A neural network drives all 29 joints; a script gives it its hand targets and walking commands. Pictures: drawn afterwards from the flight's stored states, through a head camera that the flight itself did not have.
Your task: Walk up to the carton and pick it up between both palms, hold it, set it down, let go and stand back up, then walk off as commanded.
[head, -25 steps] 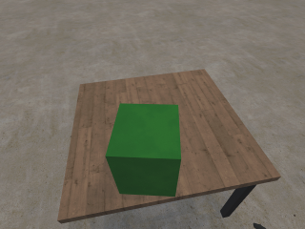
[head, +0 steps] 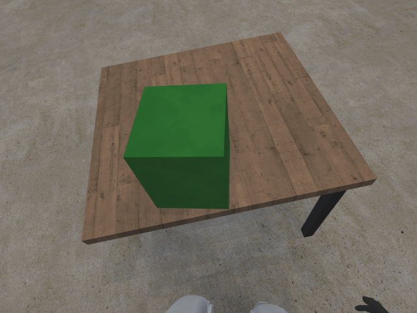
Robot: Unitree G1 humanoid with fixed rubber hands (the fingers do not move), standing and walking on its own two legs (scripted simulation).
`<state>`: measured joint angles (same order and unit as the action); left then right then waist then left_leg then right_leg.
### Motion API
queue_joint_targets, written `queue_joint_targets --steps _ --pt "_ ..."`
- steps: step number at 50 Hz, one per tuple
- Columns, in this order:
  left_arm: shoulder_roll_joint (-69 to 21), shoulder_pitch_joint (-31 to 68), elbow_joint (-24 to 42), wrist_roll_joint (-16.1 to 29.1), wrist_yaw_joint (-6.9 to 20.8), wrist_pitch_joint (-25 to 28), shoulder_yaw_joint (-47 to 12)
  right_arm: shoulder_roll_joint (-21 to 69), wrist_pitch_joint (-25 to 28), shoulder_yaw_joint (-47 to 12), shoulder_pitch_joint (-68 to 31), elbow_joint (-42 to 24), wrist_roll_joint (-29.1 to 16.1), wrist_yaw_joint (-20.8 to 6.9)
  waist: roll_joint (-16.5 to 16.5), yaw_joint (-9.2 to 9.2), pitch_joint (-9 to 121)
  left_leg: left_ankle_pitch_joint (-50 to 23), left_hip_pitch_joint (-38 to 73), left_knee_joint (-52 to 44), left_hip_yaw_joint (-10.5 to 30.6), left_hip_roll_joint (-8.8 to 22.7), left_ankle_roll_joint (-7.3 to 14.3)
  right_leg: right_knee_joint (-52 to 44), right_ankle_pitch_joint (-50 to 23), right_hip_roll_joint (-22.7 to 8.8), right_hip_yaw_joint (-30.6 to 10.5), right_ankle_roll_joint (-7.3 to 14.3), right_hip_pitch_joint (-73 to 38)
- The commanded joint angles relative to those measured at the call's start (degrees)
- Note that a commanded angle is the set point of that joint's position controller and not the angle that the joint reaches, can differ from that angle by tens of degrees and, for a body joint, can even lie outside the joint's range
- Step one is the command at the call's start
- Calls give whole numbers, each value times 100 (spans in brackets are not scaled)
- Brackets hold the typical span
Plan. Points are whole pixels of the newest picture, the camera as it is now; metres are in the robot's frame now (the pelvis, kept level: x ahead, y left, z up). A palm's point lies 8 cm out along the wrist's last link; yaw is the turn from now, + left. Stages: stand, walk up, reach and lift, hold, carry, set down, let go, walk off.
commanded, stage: walk off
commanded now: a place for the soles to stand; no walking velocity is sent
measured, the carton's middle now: (188, 150) +0.50 +0.09 -0.06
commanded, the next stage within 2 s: none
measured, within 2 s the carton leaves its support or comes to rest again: neither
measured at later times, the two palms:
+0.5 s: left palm out of the picture -0.02 +0.43 -0.12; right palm out of the picture -0.05 -0.21 -0.10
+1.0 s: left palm out of the picture -0.27 +0.49 -0.12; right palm out of the picture -0.13 -0.16 -0.09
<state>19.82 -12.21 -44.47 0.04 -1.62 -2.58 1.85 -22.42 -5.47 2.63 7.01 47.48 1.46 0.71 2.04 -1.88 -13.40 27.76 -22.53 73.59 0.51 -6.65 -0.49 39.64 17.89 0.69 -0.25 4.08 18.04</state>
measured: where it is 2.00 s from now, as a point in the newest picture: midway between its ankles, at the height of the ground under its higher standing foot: outside the picture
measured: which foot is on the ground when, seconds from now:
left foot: up 0.00-0.34, down 0.36-0.96, up 0.98-1.00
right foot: down 0.00-0.36, up 0.38-0.94, down 0.96-1.00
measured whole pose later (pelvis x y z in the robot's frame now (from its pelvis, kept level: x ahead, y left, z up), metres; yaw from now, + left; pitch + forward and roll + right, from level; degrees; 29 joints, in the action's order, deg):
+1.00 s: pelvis -0.27 +0.16 -0.01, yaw +4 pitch -7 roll -4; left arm 23.9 -16.4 -47.3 -0.3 -1.0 -6.1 4.8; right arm -23.3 -4.9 5.1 6.3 47.4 0.8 0.7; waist 1.7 -2.1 -15.8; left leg 13.9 -29.0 44.0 0.4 -8.1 -7.4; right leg 33.7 20.9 7.5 -4.3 3.7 6.4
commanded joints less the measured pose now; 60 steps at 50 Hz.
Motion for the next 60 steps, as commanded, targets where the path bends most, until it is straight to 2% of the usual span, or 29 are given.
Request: queue_joint_targets --steps 1,9,13,15,16,17,18,20,24,25,26,27,31,33,38,40,41,43,44,45,46,47,48,49,50,53,56,58,60 --pt "1524 -220 589 -38 -156 167 675 -1171 163 427 33 -713 -37 127 -564 -190 1091 112 -1010 -420 957 41 -123 -1198 -3087 -1687 -1888 749 -1864" --pt "1824 519 668 -162 -79 110 754 -1295 145 484 726 -430 40 -73 -1021 115 651 34 406 -970 597 537 89 -2134 290 -1798 -1828 936 728" --pt "1845 1126 622 -281 -90 129 736 -1338 150 462 1265 -86 17 -133 -1356 542 1008 -3 1135 -2409 905 1031 429 -1304 -312 -1728 -1556 605 1069" --pt "1592 1240 601 -242 -116 17 593 -1310 248 504 1725 78 31 -97 -421 864 913 -1017 1747 -4409 1253 1093 477 351 -65 -933 -1104 120 1699" --pt "1303 973 541 -169 -115 -40 518 -1392 307 485 1346 -111 110 -57 813 697 748 -637 1116 -5205 2368 1310 387 1756 1294 249 -549 -61 1830" --pt "1367 539 539 -57 -153 -135 556 -1808 327 487 832 -319 149 -44 1210 379 666 -518 197 -5831 4000 2109 220 2626 1725 671 -897 -190 1815" --pt "1579 392 461 -33 -152 -156 579 -1843 319 486 326 -412 112 -19 314 196 661 -482 -58 -5889 3583 2159 297 2987 1411 664 -1268 -135 1442" --pt "1849 159 315 -107 -89 -307 619 -2064 353 550 -156 -653 165 52 281 169 497 2129 -968 -6878 3641 2135 -270 3518 759 674 -1620 -141 1241" --pt "1748 -483 -109 64 -86 -309 673 -1378 407 480 -210 -605 126 48 301 -42 529 731 93 -6405 2183 1428 -1193 3094 473 980 -1403 -298 1092" --pt "1803 -894 -212 80 -51 -315 744 -1402 380 516 -104 -714 84 67 724 -32 947 627 745 -6484 2004 1429 -1194 3040 376 964 -1176 -437 858" --pt "1709 -724 -166 45 -50 -279 688 -1267 418 534 51 -653 64 85 402 99 1082 -72 1307 -6233 2077 1376 -1056 2782 494 941 -1255 -479 1049" --pt "1610 -638 -198 54 -31 -257 693 -1095 473 496 327 -641 36 87 212 249 1251 -566 1939 -5643 2393 1689 -226 3022 394 727 -1360 -518 1324" --pt "1457 -574 -112 13 14 -209 665 -1158 475 551 886 -670 -120 182 60 526 2136 -1342 2890 -5376 2399 1878 95 2931 526 794 -1487 -466 1270" --pt "1502 -843 -132 -39 31 -207 621 -1185 486 536 660 -720 -192 172 -181 379 2110 -1462 2641 -5569 2084 1889 -147 3011 549 807 -1548 -427 1067" --pt "1602 -1460 -465 -74 118 -316 716 -1239 350 549 101 -707 -151 106 652 169 1660 335 1365 -6786 1384 1249 -1109 2301 538 1020 -686 -378 -237" --pt "1598 -1629 -489 -66 111 -365 704 -1231 340 600 -22 -692 -113 126 877 110 1727 502 1225 -6815 1420 1290 -929 2162 549 900 -396 -356 -585" --pt "1691 -2168 -532 -85 133 -366 763 -1309 311 617 -339 -920 -99 131 1198 -110 1575 -56 1056 -7365 966 918 -1730 1341 562 1051 8 -345 -1209" --pt "1757 -2576 -803 -83 120 -390 859 -1341 177 708 -602 -916 -127 119 1347 -359 1913 -1444 1197 -6922 393 553 -1989 -39 848 806 452 -226 -2022" --pt "1810 -3138 -868 -36 87 -349 959 -1525 151 826 -1105 -1007 -103 113 1336 -916 1888 -2131 857 -5616 -58 173 -2256 -1568 879 402 524 355 -2645" --pt "1617 -2372 -670 22 -19 -308 915 -1322 181 723 -820 -788 -159 87 689 -785 2096 -1149 1651 -3941 -361 -217 -1819 -2994 -52 63 519 702 -1874" --pt "1383 -653 -209 13 -77 -285 818 -972 164 614 338 -455 -108 99 -1016 -22 1898 154 1764 -1946 68 -218 -535 -2665 -657 -469 -1068 711 -607" --pt "1775 -128 199 -86 -78 -229 898 -1073 44 698 562 -564 -92 123 -1761 235 1475 224 1324 896 505 -412 -337 -2795 24 -1613 -3090 1304 807" --pt "1917 693 474 -248 -103 -179 860 -1246 -57 725 836 -444 -95 179 -1397 688 1092 365 1160 2561 1546 -343 -229 -3276 342 -2110 -3501 1588 2077" --pt "1719 1286 912 -278 -110 -116 706 -1206 9 741 1351 -335 -106 196 -1227 992 638 284 986 2457 1938 -373 -62 -3094 320 -1786 -2692 1178 2336" --pt "2028 1544 937 -368 -173 -116 889 -1389 -11 717 1200 -396 14 142 -1497 915 252 341 816 2331 2141 10 177 -3133 1152 -2526 -3342 1361 2804" --pt "1623 1736 991 -242 -130 40 705 -1677 174 636 976 -285 -72 87 -1060 927 -482 590 426 1349 2040 579 226 -1610 -96 -1644 -2208 711 2348" --pt "1342 315 758 -206 -59 53 614 -1060 378 334 -24 -642 -191 140 -1033 -59 151 773 -869 -2966 1077 1118 216 -597 -3333 -927 -1935 363 -1238" --pt "1331 -84 542 -142 46 -112 569 -838 504 351 408 -283 -358 235 -810 -125 1173 -794 19 -5798 277 746 -84 479 -3822 -342 -1474 215 -2268" --pt "1218 -301 429 -43 151 -200 555 -962 585 508 1141 -76 -269 314 -110 -18 1887 -2508 1562 -6245 250 690 -245 1459 -1599 -12 -1191 9 -1183"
